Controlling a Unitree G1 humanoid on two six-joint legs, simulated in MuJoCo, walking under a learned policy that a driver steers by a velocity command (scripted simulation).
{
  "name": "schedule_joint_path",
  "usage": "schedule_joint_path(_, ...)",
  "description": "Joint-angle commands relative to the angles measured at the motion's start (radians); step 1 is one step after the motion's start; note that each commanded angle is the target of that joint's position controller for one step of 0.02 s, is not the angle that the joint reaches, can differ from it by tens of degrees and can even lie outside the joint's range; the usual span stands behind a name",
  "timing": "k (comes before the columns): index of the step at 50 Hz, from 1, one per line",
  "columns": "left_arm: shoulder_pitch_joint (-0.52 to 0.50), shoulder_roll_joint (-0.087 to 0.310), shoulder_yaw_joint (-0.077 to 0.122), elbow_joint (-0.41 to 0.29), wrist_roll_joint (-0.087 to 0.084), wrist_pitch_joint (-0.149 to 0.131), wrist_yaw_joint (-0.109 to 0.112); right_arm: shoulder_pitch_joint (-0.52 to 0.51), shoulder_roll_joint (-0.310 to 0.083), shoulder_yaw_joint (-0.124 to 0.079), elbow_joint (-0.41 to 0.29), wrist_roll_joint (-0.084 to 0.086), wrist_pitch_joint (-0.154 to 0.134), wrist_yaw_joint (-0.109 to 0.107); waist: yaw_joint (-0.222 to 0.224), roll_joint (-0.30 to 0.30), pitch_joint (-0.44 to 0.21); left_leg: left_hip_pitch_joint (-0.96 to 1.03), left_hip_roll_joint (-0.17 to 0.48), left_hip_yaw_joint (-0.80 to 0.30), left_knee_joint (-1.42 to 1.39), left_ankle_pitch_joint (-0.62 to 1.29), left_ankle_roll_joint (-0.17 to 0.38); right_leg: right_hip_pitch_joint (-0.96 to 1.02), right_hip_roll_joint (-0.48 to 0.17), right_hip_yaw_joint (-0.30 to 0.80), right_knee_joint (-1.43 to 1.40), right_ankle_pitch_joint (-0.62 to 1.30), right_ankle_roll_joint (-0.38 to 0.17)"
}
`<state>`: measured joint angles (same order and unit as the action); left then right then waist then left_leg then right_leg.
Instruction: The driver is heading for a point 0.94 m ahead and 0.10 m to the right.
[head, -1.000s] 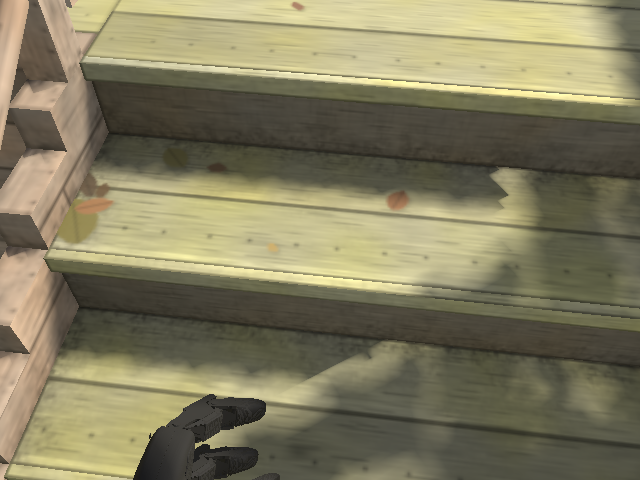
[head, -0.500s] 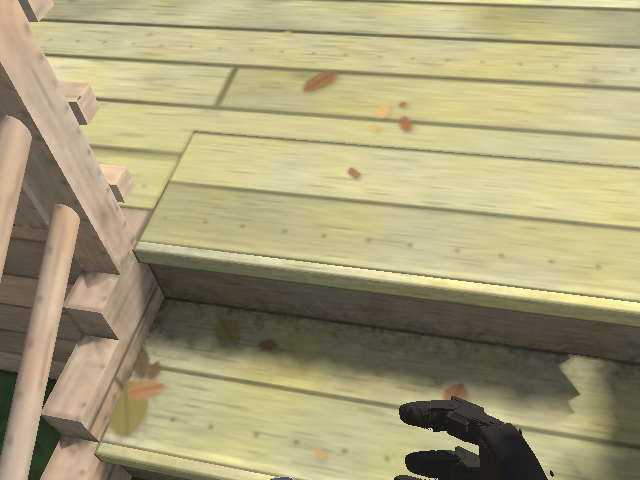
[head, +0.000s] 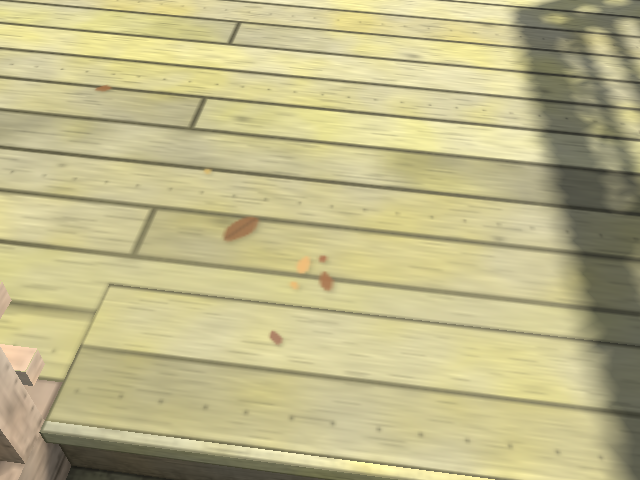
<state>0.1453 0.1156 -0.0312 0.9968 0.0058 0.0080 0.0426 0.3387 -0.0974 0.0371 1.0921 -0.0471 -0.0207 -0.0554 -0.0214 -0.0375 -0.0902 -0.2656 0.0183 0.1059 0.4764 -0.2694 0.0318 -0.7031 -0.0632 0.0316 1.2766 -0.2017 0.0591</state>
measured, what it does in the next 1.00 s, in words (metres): steps on the spot: right foot, then left foot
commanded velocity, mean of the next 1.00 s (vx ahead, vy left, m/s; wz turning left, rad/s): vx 0.01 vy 0.00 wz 0.00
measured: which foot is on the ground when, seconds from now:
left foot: down 0.00-0.08, up 0.10-0.32, down 0.34-1.00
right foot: up 0.00-0.04, down 0.06-1.00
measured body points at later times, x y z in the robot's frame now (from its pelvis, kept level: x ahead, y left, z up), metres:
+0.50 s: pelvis +0.03 +0.00 +0.00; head +0.05 +0.02 +0.45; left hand +0.09 +0.23 -0.16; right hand +0.03 -0.24 -0.15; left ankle +0.02 +0.11 -0.74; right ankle -0.03 -0.14 -0.74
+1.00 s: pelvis -0.01 +0.00 +0.01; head +0.00 +0.00 +0.46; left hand -0.06 +0.22 -0.16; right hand +0.01 -0.23 -0.15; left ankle +0.02 +0.11 -0.74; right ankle -0.03 -0.14 -0.74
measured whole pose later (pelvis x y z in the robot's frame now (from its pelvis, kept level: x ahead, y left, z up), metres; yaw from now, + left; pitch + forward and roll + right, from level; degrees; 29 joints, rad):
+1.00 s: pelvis -0.01 +0.00 +0.01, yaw +0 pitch +1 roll +0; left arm 0.33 0.15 0.04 1.19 0.00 0.01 0.06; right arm 0.23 -0.14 -0.04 1.12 -0.02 0.01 -0.06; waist 0.01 -0.01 0.01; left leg -0.25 0.00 0.03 0.38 -0.15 0.01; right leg -0.17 -0.05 -0.04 0.39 -0.24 0.03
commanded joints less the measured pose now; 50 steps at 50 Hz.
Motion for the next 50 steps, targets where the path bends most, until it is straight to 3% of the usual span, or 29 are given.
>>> schedule_joint_path(1, 0.023, 0.033, 0.016, 0.012, -0.010, 0.004, -0.003, -0.006, -0.161, -0.036, -0.051, 0.016, 0.014, -0.014, 0.055, 0.159, 0.051, 0.006, 0.156, -0.112, -0.124, 0.537, 0.137, 0.353, 0.070, -0.132, -0.680, -0.017, -0.010)
schedule_joint_path(2, 0.021, 0.080, 0.040, 0.020, -0.005, -0.009, -0.004, 0.002, -0.187, -0.046, -0.054, 0.040, 0.018, -0.009, 0.057, 0.125, 0.098, 0.179, 0.103, -0.095, -0.021, 0.724, 0.092, 0.303, 0.095, -0.128, -0.924, 0.080, -0.025)
schedule_joint_path(3, 0.042, 0.131, 0.053, 0.028, -0.001, -0.021, -0.005, 0.004, -0.239, -0.068, -0.077, 0.070, 0.006, -0.001, 0.032, 0.166, 0.109, 0.269, 0.108, -0.139, 0.054, 0.735, 0.076, 0.320, 0.078, -0.094, -1.109, 0.200, -0.049)
schedule_joint_path(4, 0.127, 0.233, 0.078, 0.053, 0.013, -0.022, -0.002, 0.025, -0.228, -0.072, -0.112, 0.061, -0.026, 0.006, 0.003, 0.071, -0.013, 0.153, 0.099, -0.132, 0.181, 0.527, 0.071, 0.580, -0.043, 0.002, -1.050, 0.731, -0.060)
schedule_joint_path(5, 0.209, 0.251, 0.082, 0.093, 0.018, -0.003, -0.001, 0.137, -0.128, -0.060, -0.070, 0.037, -0.053, 0.034, -0.015, -0.246, -0.158, -0.181, 0.038, -0.115, 0.341, -0.090, 0.015, 0.992, -0.222, 0.144, -0.774, 1.525, -0.171)
schedule_joint_path(6, 0.193, 0.134, 0.053, 0.065, 0.020, 0.008, -0.001, 0.182, -0.075, -0.052, -0.007, 0.060, -0.062, 0.050, -0.001, -0.276, -0.189, -0.240, 0.021, -0.165, 0.508, -0.320, -0.028, 0.938, -0.318, 0.178, -0.741, 1.607, -0.295)
schedule_joint_path(7, 0.193, 0.084, 0.040, 0.047, 0.045, 0.005, -0.010, 0.119, -0.086, -0.061, 0.001, 0.081, -0.055, 0.058, 0.031, -0.209, -0.156, -0.273, -0.001, -0.187, 0.664, -0.358, -0.059, 0.856, -0.309, 0.175, -0.786, 1.483, -0.342)
schedule_joint_path(8, 0.141, 0.104, 0.046, 0.031, 0.045, -0.004, -0.007, 0.045, -0.077, -0.067, -0.013, 0.089, -0.033, 0.049, 0.027, -0.166, -0.080, -0.324, -0.016, -0.182, 0.776, -0.385, -0.089, 0.780, -0.295, 0.148, -0.827, 1.339, -0.344)
schedule_joint_path(9, 0.079, 0.123, 0.050, 0.012, 0.039, -0.016, -0.003, 0.006, -0.079, -0.073, -0.023, 0.073, -0.010, 0.034, 0.007, -0.102, 0.000, -0.345, 0.007, -0.189, 0.765, -0.379, -0.117, 0.702, -0.264, 0.104, -0.856, 1.154, -0.321)
schedule_joint_path(10, 0.024, 0.116, 0.050, 0.007, 0.037, -0.019, -0.004, 0.002, -0.089, -0.078, -0.027, 0.060, 0.006, 0.020, -0.026, -0.059, 0.034, -0.296, 0.037, -0.174, 0.682, -0.343, -0.133, 0.638, -0.224, 0.070, -0.875, 1.014, -0.291)
schedule_joint_path(11, -0.008, 0.121, 0.053, 0.005, 0.035, -0.018, -0.004, -0.007, -0.091, -0.079, -0.039, 0.051, 0.015, 0.009, -0.037, -0.097, 0.057, -0.252, 0.043, -0.129, 0.549, -0.313, -0.142, 0.611, -0.176, 0.030, -0.873, 1.005, -0.262)
schedule_joint_path(13, -0.035, 0.122, 0.049, -0.002, 0.027, -0.007, -0.004, 0.036, -0.078, -0.070, -0.012, 0.047, 0.026, 0.009, -0.049, -0.148, 0.026, -0.095, 0.026, -0.064, 0.333, -0.160, -0.126, 0.586, -0.142, -0.011, -0.828, 1.158, -0.230)
schedule_joint_path(14, -0.019, 0.145, 0.056, -0.001, 0.018, -0.003, 0.000, 0.071, -0.068, -0.072, -0.002, 0.044, 0.023, 0.007, -0.065, -0.129, 0.020, 0.001, 0.017, -0.048, 0.130, 0.022, -0.102, 0.583, -0.131, -0.024, -0.814, 1.178, -0.217)
schedule_joint_path(16, 0.034, 0.199, 0.074, 0.007, -0.007, -0.014, -0.010, 0.054, -0.119, -0.084, -0.003, 0.040, 0.025, 0.001, -0.045, -0.119, 0.047, 0.046, -0.024, -0.024, -0.160, 0.318, -0.055, 0.651, -0.100, -0.011, -0.801, 1.143, -0.184)
schedule_joint_path(17, 0.071, 0.204, 0.084, 0.018, -0.008, -0.019, -0.020, 0.070, -0.172, -0.095, -0.012, 0.025, 0.031, 0.001, -0.028, -0.083, 0.004, 0.107, 0.018, -0.086, -0.159, 0.535, -0.023, 0.645, -0.079, -0.010, -0.813, 0.916, -0.160)
schedule_joint_path(18, 0.147, 0.162, 0.084, 0.039, 0.007, -0.024, -0.025, 0.055, -0.201, -0.098, -0.020, 0.020, 0.031, 0.002, 0.025, 0.059, -0.036, 0.201, 0.088, -0.147, -0.045, 0.865, 0.012, 0.602, -0.029, -0.047, -0.839, 0.514, -0.123)
schedule_joint_path(19, 0.227, 0.103, 0.077, 0.079, 0.015, -0.023, -0.026, -0.005, -0.153, -0.086, -0.034, 0.019, 0.037, 0.004, 0.069, 0.138, -0.040, 0.199, 0.114, -0.153, -0.014, 0.813, 0.048, 0.610, -0.019, -0.043, -0.908, 0.214, -0.096)
schedule_joint_path(20, 0.193, 0.112, 0.080, 0.086, -0.004, -0.020, -0.023, -0.039, -0.151, -0.090, -0.055, 0.008, 0.037, 0.013, 0.044, 0.140, 0.022, 0.164, 0.096, -0.158, -0.026, 0.670, 0.042, 0.582, 0.002, -0.057, -0.923, 0.170, -0.086)
schedule_joint_path(21, 0.149, 0.128, 0.085, 0.080, -0.012, -0.013, -0.016, -0.021, -0.162, -0.097, -0.054, 0.004, 0.032, 0.016, 0.019, 0.113, 0.046, 0.132, 0.081, -0.164, -0.045, 0.575, 0.037, 0.577, 0.008, -0.065, -0.919, 0.214, -0.079)
schedule_joint_path(24, 0.153, 0.132, 0.094, 0.078, -0.005, 0.045, 0.020, 0.001, -0.154, -0.101, -0.026, 0.022, 0.000, 0.020, 0.042, 0.129, 0.057, 0.054, 0.076, -0.177, -0.086, 0.506, 0.028, 0.582, 0.004, -0.067, -0.896, 0.131, -0.056)
schedule_joint_path(26, 0.150, 0.120, 0.094, 0.086, 0.003, 0.052, 0.022, -0.014, -0.148, -0.101, -0.026, 0.022, -0.002, 0.015, 0.040, 0.120, 0.065, 0.058, 0.075, -0.173, -0.087, 0.462, 0.023, 0.561, 0.000, -0.064, -0.911, 0.107, -0.058)
schedule_joint_path(31, 0.153, 0.114, 0.096, 0.115, -0.005, 0.040, 0.016, -0.005, -0.145, -0.103, -0.025, 0.016, 0.003, 0.007, 0.021, 0.066, 0.077, 0.093, 0.068, -0.173, -0.112, 0.371, 0.029, 0.514, -0.006, -0.064, -0.928, 0.056, -0.053)
schedule_joint_path(35, 0.182, 0.112, 0.095, 0.141, -0.006, 0.026, 0.019, -0.026, -0.136, -0.100, -0.023, 0.024, 0.007, 0.002, 0.020, 0.053, 0.104, 0.094, 0.062, -0.171, -0.134, 0.277, 0.024, 0.478, -0.010, -0.061, -0.946, -0.004, -0.050)
schedule_joint_path(43, 0.222, 0.110, 0.086, 0.177, -0.009, 0.004, 0.022, -0.055, -0.133, -0.095, -0.010, 0.021, 0.024, -0.006, 0.020, 0.041, 0.156, 0.070, 0.053, -0.166, -0.172, 0.115, 0.019, 0.420, -0.010, -0.050, -0.970, -0.090, -0.065)
schedule_joint_path(50, 0.248, 0.113, 0.080, 0.186, -0.006, -0.001, 0.018, -0.056, -0.137, -0.090, 0.019, 0.026, 0.022, -0.001, 0.020, 0.040, 0.146, 0.052, 0.051, -0.153, -0.183, 0.089, 0.013, 0.437, -0.004, -0.035, -0.979, -0.075, -0.082)
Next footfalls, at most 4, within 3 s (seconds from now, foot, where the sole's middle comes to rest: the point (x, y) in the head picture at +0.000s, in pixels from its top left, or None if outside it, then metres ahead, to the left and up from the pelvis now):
0.06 right None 0.01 -0.14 -0.78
0.34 left None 0.06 0.11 -0.78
2.80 left None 0.07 0.19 -0.78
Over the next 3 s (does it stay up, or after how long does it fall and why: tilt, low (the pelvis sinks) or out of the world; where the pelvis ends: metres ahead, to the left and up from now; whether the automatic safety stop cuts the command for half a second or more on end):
stays up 0.11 0.08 0.00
